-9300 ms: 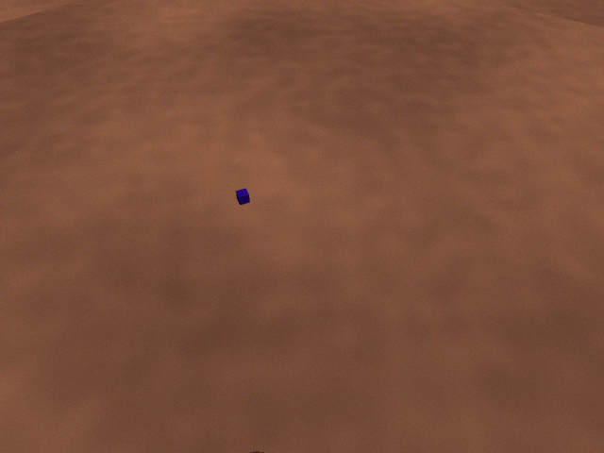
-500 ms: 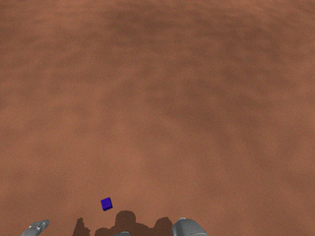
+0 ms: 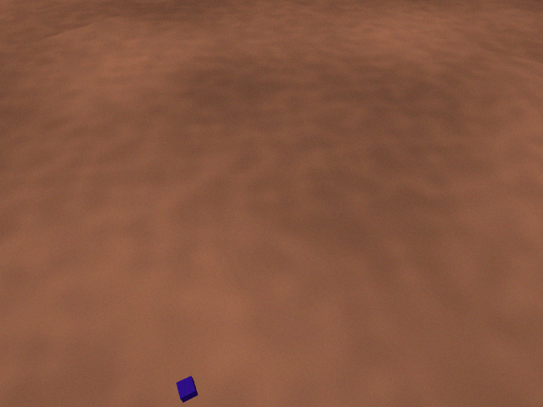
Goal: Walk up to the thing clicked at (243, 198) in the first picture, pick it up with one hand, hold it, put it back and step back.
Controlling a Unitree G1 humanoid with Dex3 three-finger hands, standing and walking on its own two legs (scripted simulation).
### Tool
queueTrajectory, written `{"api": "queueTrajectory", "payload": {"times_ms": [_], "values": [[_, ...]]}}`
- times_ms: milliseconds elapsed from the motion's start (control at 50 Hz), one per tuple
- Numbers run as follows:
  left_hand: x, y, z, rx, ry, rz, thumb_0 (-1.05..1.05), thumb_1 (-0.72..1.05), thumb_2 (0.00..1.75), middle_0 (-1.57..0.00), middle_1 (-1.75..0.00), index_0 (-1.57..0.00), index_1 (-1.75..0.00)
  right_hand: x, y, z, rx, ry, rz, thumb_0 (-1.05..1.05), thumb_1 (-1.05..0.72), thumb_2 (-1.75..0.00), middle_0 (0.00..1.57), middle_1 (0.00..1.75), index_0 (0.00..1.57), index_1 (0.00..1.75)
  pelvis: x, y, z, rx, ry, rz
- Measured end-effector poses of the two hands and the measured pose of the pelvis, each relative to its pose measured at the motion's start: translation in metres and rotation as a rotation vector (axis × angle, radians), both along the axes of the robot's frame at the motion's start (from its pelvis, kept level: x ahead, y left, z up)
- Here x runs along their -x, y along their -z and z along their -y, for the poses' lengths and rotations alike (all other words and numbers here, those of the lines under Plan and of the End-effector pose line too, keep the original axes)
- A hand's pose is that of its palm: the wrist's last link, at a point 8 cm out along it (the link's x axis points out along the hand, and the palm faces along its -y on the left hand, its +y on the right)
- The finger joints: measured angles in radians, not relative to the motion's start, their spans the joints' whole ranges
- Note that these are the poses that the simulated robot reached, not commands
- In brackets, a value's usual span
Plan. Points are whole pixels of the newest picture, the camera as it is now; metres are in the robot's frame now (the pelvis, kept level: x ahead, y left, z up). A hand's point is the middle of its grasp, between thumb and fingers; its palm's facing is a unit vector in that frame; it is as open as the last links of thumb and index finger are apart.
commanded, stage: walk up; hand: left
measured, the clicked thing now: (187, 389) +0.36 +0.28 -0.74
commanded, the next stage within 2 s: none
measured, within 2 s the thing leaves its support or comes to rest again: neither
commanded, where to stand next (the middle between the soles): +0.02 -0.03 m, yaw +1 degrees
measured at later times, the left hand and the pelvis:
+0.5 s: hand out of the picture +0.12 +0.25 -0.14, palm faces -0.07 -0.94 -0.34, open 7.3 cm; pelvis +0.02 +0.00 +0.01, yaw -1 degrees
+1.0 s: hand out of the picture -0.02 +0.22 -0.14, palm faces -0.03 -0.90 -0.43, open 7.3 cm; pelvis -0.09 -0.04 +0.00, yaw -1 degrees
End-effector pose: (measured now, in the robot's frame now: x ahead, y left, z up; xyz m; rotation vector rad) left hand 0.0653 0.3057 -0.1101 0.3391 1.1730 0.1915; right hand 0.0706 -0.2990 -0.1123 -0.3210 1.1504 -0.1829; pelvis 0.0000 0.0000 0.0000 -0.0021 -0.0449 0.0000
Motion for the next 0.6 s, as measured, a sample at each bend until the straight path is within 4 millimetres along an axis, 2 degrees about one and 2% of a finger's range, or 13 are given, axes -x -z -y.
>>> {"api": "queueTrajectory", "payload": {"times_ms": [180, 360, 540, 600], "values": [[-0.022, -0.006, 0.006, 0.001, 0.017, -0.006, 0.01, 0.91, 0.90, -0.21, -0.30, -0.21, -0.30, -0.012, -0.006, 0.009, 0.016, 0.026, -0.003, 0.00, -0.90, -0.90, 0.21, 0.30, 0.21, 0.30, -0.010, -0.007, 0.001, -0.002, 0.007, -0.009], [-0.041, -0.004, 0.009, 0.009, 0.027, 0.008, 0.01, 0.91, 0.90, -0.21, -0.30, -0.21, -0.30, -0.019, -0.011, 0.011, 0.028, 0.047, 0.002, 0.00, -0.90, -0.90, 0.21, 0.30, 0.21, 0.30, -0.014, -0.008, 0.001, -0.004, 0.016, -0.002], [-0.047, -0.006, 0.014, 0.017, 0.039, -0.005, 0.01, 0.91, 0.90, -0.21, -0.30, -0.21, -0.30, -0.019, -0.011, 0.009, 0.016, 0.062, -0.008, 0.00, -0.90, -0.90, 0.21, 0.30, 0.21, 0.30, -0.016, -0.011, 0.001, -0.005, 0.023, -0.002], [-0.047, -0.006, 0.013, 0.010, 0.026, -0.014, 0.01, 0.91, 0.90, -0.21, -0.30, -0.21, -0.30, -0.016, -0.009, 0.011, 0.017, 0.073, -0.019, 0.00, -0.90, -0.90, 0.21, 0.30, 0.21, 0.30, -0.009, -0.010, 0.003, -0.006, 0.021, -0.010]]}}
